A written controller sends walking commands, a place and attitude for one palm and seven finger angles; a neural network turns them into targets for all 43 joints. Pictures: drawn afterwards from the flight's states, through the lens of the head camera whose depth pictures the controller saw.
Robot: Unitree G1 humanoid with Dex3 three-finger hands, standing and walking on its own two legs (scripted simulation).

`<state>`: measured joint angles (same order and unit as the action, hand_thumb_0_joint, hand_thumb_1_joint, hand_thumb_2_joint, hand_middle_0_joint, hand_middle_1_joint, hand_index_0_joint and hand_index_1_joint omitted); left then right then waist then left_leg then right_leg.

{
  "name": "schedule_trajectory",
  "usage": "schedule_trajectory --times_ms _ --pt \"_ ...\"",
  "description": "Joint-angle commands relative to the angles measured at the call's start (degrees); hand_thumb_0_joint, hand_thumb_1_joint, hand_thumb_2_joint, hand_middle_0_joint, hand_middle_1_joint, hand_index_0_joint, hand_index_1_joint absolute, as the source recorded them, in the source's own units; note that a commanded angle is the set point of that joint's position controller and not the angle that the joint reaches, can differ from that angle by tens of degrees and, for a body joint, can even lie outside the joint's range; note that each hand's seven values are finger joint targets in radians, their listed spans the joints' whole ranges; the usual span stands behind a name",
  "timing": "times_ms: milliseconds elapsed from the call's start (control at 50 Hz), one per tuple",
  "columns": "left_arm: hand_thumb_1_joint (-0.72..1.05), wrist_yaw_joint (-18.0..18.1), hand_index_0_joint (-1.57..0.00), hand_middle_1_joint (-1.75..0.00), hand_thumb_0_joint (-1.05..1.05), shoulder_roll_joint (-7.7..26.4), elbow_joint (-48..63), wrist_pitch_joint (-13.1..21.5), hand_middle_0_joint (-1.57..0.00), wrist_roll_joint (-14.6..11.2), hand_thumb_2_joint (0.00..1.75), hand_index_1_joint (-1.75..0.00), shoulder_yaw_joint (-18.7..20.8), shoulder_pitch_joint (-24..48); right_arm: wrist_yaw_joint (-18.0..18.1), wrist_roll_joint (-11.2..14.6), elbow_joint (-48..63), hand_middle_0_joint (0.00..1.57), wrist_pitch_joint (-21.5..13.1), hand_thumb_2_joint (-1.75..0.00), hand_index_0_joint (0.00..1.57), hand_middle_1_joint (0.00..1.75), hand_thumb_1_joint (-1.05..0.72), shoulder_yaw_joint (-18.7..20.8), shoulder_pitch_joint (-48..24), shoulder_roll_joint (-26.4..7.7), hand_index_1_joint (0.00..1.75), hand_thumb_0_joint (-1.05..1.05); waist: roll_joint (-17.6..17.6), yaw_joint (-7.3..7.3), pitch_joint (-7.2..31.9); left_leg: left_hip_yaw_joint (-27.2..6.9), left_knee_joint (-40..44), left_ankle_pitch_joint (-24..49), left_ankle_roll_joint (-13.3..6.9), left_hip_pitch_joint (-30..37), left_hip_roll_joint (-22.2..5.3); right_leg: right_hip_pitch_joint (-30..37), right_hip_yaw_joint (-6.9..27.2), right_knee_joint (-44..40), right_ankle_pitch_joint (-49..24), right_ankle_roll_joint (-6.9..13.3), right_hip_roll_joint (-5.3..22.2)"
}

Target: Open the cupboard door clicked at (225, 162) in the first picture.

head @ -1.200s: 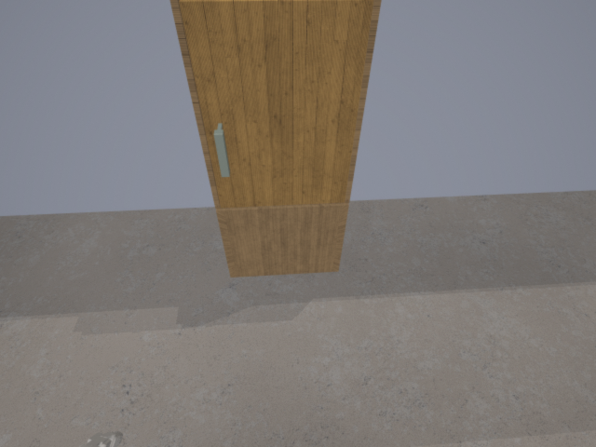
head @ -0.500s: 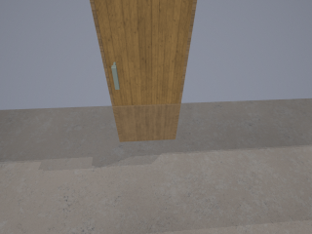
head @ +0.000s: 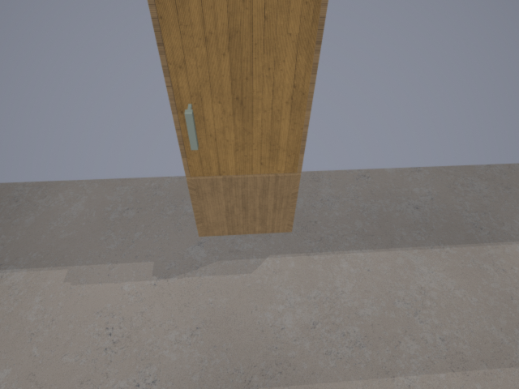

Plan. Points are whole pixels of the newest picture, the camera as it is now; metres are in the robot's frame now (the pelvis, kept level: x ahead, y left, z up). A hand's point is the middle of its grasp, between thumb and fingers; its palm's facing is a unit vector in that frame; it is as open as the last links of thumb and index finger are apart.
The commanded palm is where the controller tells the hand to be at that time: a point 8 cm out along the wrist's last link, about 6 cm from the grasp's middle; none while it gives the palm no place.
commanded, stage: look at it before walking up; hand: left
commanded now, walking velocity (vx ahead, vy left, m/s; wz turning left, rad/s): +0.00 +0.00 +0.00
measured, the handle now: (192, 127) +0.86 +0.27 -0.11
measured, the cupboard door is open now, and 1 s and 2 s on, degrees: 0 0 0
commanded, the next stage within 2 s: turn to face it in 0.24 s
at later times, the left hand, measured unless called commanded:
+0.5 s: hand out of the picture +0.08 +0.25 -0.15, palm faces -0.01 -0.94 -0.34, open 7.4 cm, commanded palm none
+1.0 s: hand out of the picture +0.07 +0.20 -0.18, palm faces +0.05 -0.99 -0.15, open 7.4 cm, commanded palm none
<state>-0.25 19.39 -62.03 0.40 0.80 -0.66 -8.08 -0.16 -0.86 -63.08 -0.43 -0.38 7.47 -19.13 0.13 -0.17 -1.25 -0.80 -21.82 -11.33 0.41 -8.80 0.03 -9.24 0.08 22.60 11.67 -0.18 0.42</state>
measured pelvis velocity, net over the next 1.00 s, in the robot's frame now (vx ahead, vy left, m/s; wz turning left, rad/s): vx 0.09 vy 0.02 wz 0.07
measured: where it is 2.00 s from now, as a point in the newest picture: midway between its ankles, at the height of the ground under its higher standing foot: (273, 372)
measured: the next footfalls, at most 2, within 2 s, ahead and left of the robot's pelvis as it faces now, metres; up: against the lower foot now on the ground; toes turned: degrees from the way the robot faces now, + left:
right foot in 1.20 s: +0.31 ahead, -0.12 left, +0.00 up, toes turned -3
left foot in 1.66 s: +0.40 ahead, +0.10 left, +0.00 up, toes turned +15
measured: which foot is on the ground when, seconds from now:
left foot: down 0.00-1.00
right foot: down 0.00-0.82, up 0.84-1.00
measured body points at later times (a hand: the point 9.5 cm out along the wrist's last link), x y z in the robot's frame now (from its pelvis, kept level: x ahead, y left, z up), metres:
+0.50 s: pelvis +0.01 +0.00 +0.00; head +0.01 -0.01 +0.45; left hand +0.08 +0.29 -0.13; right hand +0.09 -0.30 -0.13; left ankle +0.01 +0.12 -0.74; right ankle +0.01 -0.12 -0.74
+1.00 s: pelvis +0.09 +0.02 +0.00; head +0.10 +0.03 +0.45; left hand +0.07 +0.25 -0.17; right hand +0.02 -0.20 -0.15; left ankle +0.01 +0.12 -0.74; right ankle +0.09 -0.10 -0.68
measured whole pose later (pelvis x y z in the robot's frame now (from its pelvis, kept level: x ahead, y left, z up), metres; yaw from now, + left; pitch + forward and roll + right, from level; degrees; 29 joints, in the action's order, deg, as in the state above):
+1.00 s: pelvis +0.09 +0.02 +0.00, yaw +4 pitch +0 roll +0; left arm -1.2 11.2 -63.0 -0.4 1.4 1.3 -17.1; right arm 1.3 -1.4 -65.2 -3.2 -0.2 26.0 -6.6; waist 2.0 1.5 -1.5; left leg 1.6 -21.2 -17.8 -1.4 -3.1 0.3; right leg -26.2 -3.5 57.1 22.0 -0.3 3.2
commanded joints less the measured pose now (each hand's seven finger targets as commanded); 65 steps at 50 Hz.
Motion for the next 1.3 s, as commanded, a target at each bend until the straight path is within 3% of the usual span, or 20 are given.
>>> schedule_trajectory --times_ms 0,380,520,580,640,700,740,760,800,820,880,900,960,1080,1140,1160,1180,1200,1240,1280 --pt "0.9 0.9 -0.2 -0.3 0.0 11.9 3.7 1.3 -0.2 -0.1 0.9 -0.3 2.7 2.1 0.8 0.4 3.5 0.2 -1.5 -0.9 0.2 0.3 -0.9 2.5 -2.8 -12.0 0.3 0.0 0.0 0.13 3.1 -5.6 3.4 7.3 -2.0 0.8 -6.6 0.7 5.7 -4.3 -6.1 1.9 6.6" --pt "0.9 0.9 -0.2 -0.3 0.0 12.3 3.6 1.2 -0.2 -0.1 0.9 -0.3 2.9 2.0 0.9 0.4 3.7 0.2 -1.4 -0.9 0.2 0.3 -0.9 2.3 -3.6 -12.4 0.3 0.0 -0.4 -0.1 3.3 -5.7 3.5 10.1 -1.9 1.4 -6.6 2.3 5.0 -4.0 -8.9 1.7 6.8" --pt "0.9 1.4 -0.2 -0.3 0.0 9.4 3.9 0.2 -0.2 -0.2 0.9 -0.3 2.6 0.5 0.7 0.4 4.0 0.2 -0.4 -0.9 0.2 0.3 -0.9 1.7 -1.9 -8.9 0.3 0.0 0.5 -0.3 3.5 -5.9 0.9 11.2 -1.5 -1.1 -6.0 2.3 3.6 -1.5 -8.6 1.0 7.5" --pt "0.9 1.1 -0.2 -0.3 0.0 5.7 2.4 -0.5 -0.2 0.1 0.9 -0.3 1.9 -3.4 0.4 -0.3 2.9 0.2 0.5 -0.9 0.2 0.3 -0.9 0.6 0.9 -4.2 0.3 0.0 2.8 -0.83 3.2 -4.2 -1.5 -3.3 -0.9 -3.7 -3.8 2.2 5.8 -5.0 10.4 1.1 7.9" --pt "0.9 0.8 -0.2 -0.3 0.0 7.5 2.3 -0.7 -0.2 0.4 0.9 -0.3 3.0 -6.0 0.2 -0.8 3.1 0.2 0.9 -0.9 0.2 0.3 -0.9 0.7 2.4 -2.4 0.3 0.0 9.7 -1.54 -2.5 0.3 -9.3 -13.0 -0.5 -11.3 -0.7 -0.4 13.1 -11.8 27.3 4.8 13.0" --pt "0.9 0.8 -0.2 -0.3 0.0 7.1 2.7 0.0 -0.2 0.5 0.9 -0.3 3.6 -7.4 0.0 -0.8 3.3 0.2 0.3 -0.9 0.2 0.3 -0.9 1.4 4.8 -1.5 0.3 0.0 8.3 -0.53 -5.8 2.1 -14.0 -12.9 -1.0 -11.7 -2.2 -3.8 14.0 -12.1 27.7 7.5 15.2" --pt "0.9 0.6 -0.2 -0.3 0.0 5.3 3.0 0.3 -0.2 0.3 0.9 -0.3 3.6 -6.4 -0.1 -0.5 2.3 0.2 -0.6 -0.9 0.2 0.3 -0.9 1.5 9.4 0.0 0.3 0.0 4.1 1.81 -5.4 2.6 -6.8 -9.9 -1.5 -4.1 -2.6 -8.1 8.0 -6.2 22.0 6.6 12.4" --pt "0.9 0.4 -0.2 -0.3 0.0 3.3 3.4 0.2 -0.2 0.1 0.9 -0.3 3.3 -5.7 0.0 -0.5 1.0 0.2 -1.1 -0.9 0.2 0.3 -0.9 1.7 13.1 -0.2 0.3 0.0 -1.0 3.03 -5.7 -0.4 -1.6 -10.5 -2.2 0.1 -3.7 -11.2 3.2 0.4 19.2 4.8 8.2" --pt "0.9 0.0 -0.2 -0.3 0.0 -1.9 5.7 0.7 -0.2 0.4 0.9 -0.3 2.3 -2.7 0.8 -0.9 -1.2 0.2 -1.8 -0.9 0.2 0.3 -0.9 3.6 22.2 -5.8 0.3 0.0 -18.1 5.86 -7.5 -24.8 12.1 -15.8 -9.5 6.2 -18.4 -25.0 -7.2 24.4 19.5 0.6 -1.2" --pt "0.9 0.3 -0.2 -0.3 0.0 -1.0 6.9 1.0 -0.2 0.9 0.9 -0.3 2.6 -0.6 1.4 -0.7 -1.5 0.2 -1.9 -0.9 0.2 0.3 -0.9 3.4 23.7 -4.7 0.3 0.0 -14.3 5.75 -10.1 -27.3 13.2 -10.9 -12.0 6.4 -20.5 -29.1 -2.4 31.9 20.4 1.3 1.1" --pt "0.9 -0.5 -0.2 -0.3 0.0 -2.4 5.6 1.9 -0.2 0.6 0.9 -0.3 3.1 -2.3 2.1 -0.2 -0.8 0.2 -3.4 -0.9 0.2 0.3 -0.9 2.5 21.9 0.0 0.3 0.0 -5.4 3.28 -8.4 -19.5 9.6 11.2 -13.0 8.5 -18.8 -30.4 -0.2 38.0 13.6 1.0 4.9" --pt "0.9 -0.7 -0.2 -0.3 0.0 -3.7 5.2 1.8 -0.2 0.5 0.9 -0.3 3.1 -3.5 2.3 -0.3 -0.7 0.2 -3.8 -0.9 0.2 0.3 -0.9 2.5 21.4 0.4 0.3 0.0 -6.0 2.56 -6.8 -16.0 9.1 15.6 -12.5 9.2 -17.8 -29.4 -0.6 37.8 12.1 0.4 5.3" --pt "0.9 -1.0 -0.2 -0.3 0.0 -5.9 5.2 1.2 -0.2 0.4 0.9 -0.3 3.1 -3.7 2.6 -0.1 -1.5 0.2 -4.3 -0.9 0.2 0.3 -0.9 2.8 22.3 1.8 0.3 0.0 -7.0 1.91 -4.7 -9.3 9.1 17.3 -11.3 9.1 -14.6 -27.0 -2.7 33.2 7.1 -0.5 5.4" --pt "0.9 -1.3 -0.2 -0.3 0.0 -7.8 6.9 1.4 -0.2 0.1 0.9 -0.3 3.7 0.3 2.6 -0.7 -2.9 0.2 -3.9 -0.9 0.2 0.3 -0.9 3.6 22.5 2.4 0.3 0.0 -8.1 2.24 -6.2 -5.4 8.4 13.5 -9.7 3.4 -14.3 -16.7 -6.4 16.6 3.3 0.5 3.6" --pt "0.9 -1.0 -0.2 -0.3 0.0 -5.6 3.2 2.1 -0.2 0.5 0.9 -0.3 4.9 -11.0 2.4 -0.3 -2.9 0.2 -3.6 -0.9 0.2 0.3 -0.9 3.8 20.7 1.9 0.3 0.0 -3.4 -3.29 -1.6 -0.9 -4.4 19.3 -7.0 -0.8 -11.5 0.6 -8.4 9.4 -1.9 1.9 0.6" --pt "0.9 -0.5 -0.2 -0.3 0.0 -2.3 0.9 2.9 -0.2 0.9 0.9 -0.3 5.8 -18.5 2.0 0.1 -2.7 0.2 -3.6 -0.9 0.2 0.3 -0.9 3.8 21.5 3.3 0.3 0.0 1.7 -6.26 2.6 1.3 -17.3 15.2 -4.8 -7.0 -8.7 12.5 -3.2 6.6 -0.5 3.6 4.4" --pt "0.9 0.6 -0.2 -0.3 0.0 4.4 -0.4 3.6 -0.2 1.3 0.9 -0.3 7.5 -25.3 1.2 0.6 -1.2 0.2 -3.8 -0.9 0.2 0.3 -0.9 2.9 24.1 7.4 0.3 0.0 16.6 -7.72 9.7 6.2 -36.8 -8.7 -2.2 -20.3 -1.0 23.6 20.1 -0.8 4.1 9.3 21.1" --pt "0.9 0.8 -0.2 -0.3 0.0 5.7 -1.1 3.4 -0.2 0.1 0.9 -0.3 7.5 -26.9 1.4 0.5 0.4 0.2 -3.5 -0.9 0.2 0.3 -0.9 3.1 21.0 7.0 0.3 0.0 15.7 -7.41 9.6 1.4 -49.0 -21.6 -3.0 -23.6 -0.7 19.1 29.8 -7.9 6.0 11.6 26.5" --pt "0.9 1.0 -0.2 -0.3 0.0 1.1 1.3 3.1 -0.2 0.0 0.9 -0.3 6.1 -15.9 0.8 0.1 0.3 0.2 -3.0 -0.9 0.2 0.3 -0.9 3.8 16.2 7.4 0.3 0.0 8.3 -4.23 -1.2 0.0 -53.9 -12.9 -3.5 -25.5 -5.7 2.6 23.5 -12.2 19.4 10.6 22.7" --pt "0.9 1.4 -0.2 -0.3 0.0 -3.6 3.0 3.3 -0.2 0.4 0.9 -0.3 4.8 -9.5 0.5 -0.6 0.1 0.2 -1.8 -0.9 0.2 0.3 -0.9 3.8 16.9 9.1 0.3 0.0 2.9 0.22 -4.3 -0.1 -51.3 -7.6 -2.6 -21.4 -7.8 -7.5 13.0 -12.8 14.2 9.3 19.5"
